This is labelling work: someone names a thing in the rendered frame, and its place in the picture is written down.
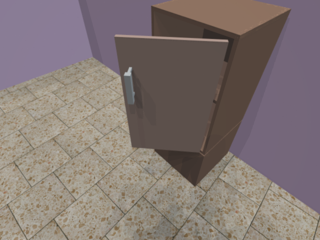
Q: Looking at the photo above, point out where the handle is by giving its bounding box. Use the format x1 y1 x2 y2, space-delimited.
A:
124 67 135 105

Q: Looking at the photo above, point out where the cupboard door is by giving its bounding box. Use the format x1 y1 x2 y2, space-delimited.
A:
114 34 229 153

